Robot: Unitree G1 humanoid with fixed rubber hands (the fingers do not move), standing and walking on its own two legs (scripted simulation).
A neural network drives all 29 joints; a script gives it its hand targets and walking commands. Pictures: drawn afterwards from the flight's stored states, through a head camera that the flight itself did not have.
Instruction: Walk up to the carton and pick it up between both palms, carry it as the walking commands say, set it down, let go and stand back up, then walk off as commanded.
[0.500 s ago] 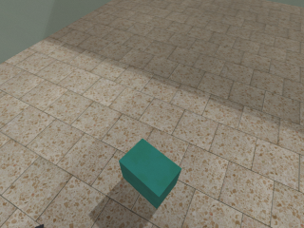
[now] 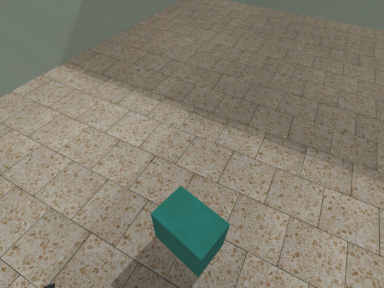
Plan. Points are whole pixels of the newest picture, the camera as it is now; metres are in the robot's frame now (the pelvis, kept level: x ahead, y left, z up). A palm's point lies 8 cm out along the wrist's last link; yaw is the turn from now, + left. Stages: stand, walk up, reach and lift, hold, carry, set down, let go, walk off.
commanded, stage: walk up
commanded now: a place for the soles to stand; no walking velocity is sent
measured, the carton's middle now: (189, 230) +0.50 -0.02 -0.62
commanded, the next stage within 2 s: none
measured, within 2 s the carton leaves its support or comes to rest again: neither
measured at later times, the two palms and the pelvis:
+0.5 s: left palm out of the picture +0.08 +0.18 -0.14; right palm out of the picture +0.07 -0.51 -0.08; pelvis +0.01 -0.16 -0.03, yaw +9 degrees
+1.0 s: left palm out of the picture +0.03 +0.01 -0.12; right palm out of the picture +0.26 -0.63 -0.09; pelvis +0.07 -0.33 -0.02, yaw +25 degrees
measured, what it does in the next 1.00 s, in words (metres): steps to the right, turning left: right foot, then left foot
